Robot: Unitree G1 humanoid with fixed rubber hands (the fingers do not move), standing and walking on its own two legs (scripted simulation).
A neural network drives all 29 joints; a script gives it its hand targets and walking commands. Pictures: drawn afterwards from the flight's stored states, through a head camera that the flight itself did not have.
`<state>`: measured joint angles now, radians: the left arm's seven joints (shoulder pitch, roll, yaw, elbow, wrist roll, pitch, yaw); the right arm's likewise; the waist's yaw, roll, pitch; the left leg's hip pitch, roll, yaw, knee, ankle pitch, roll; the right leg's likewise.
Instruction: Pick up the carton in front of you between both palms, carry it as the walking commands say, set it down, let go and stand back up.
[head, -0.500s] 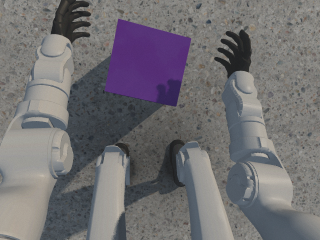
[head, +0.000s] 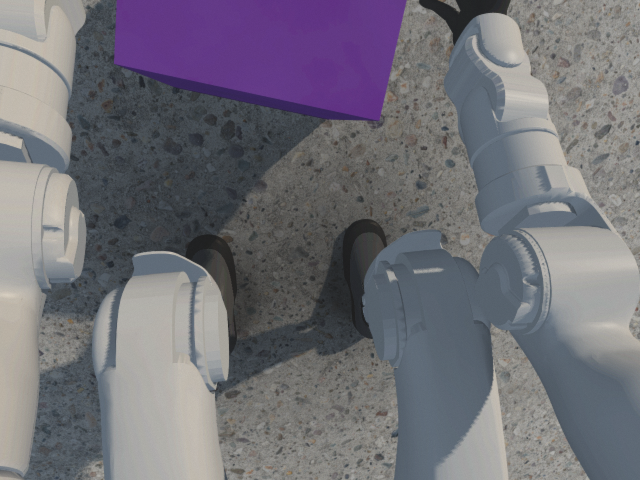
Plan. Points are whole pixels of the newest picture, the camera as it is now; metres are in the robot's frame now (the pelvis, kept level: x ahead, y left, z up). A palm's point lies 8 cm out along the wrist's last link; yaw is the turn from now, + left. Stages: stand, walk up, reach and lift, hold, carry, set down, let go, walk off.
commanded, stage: reach and lift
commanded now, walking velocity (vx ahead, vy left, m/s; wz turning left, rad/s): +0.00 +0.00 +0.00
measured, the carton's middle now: out of the picture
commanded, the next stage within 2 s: none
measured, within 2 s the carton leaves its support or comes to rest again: leaves its support in 0.78 s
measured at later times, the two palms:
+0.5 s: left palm out of the picture +0.57 +0.18 -0.19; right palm (461, 1) +0.53 -0.14 -0.18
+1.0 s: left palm out of the picture +0.55 +0.17 -0.13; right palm out of the picture +0.53 -0.13 -0.12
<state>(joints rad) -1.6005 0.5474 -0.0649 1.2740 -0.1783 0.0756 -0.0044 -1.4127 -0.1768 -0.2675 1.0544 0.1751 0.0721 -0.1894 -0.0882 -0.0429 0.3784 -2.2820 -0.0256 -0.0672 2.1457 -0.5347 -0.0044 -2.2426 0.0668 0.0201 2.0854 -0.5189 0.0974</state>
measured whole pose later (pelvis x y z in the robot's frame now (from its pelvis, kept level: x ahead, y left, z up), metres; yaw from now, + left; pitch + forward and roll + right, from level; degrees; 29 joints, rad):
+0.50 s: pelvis +0.00 +0.00 -0.01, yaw +0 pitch +38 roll -4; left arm -1.59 0.47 -0.13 1.27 -0.21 0.05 0.02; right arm -1.43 -0.17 -0.19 1.10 0.24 0.02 -0.19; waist -0.07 -0.05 0.35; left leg -2.29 -0.01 -0.07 2.18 -0.55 -0.01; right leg -2.26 0.06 0.01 2.12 -0.53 0.08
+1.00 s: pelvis +0.01 +0.00 -0.01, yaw +2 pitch +40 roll -4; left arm -1.35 0.30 0.04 0.96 -0.04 0.26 0.07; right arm -1.16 -0.03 -0.44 0.71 0.07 0.21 -0.20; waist -0.05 -0.06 0.14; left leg -2.30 -0.06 -0.06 2.17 -0.56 -0.02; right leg -2.26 0.11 0.07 2.13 -0.57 0.13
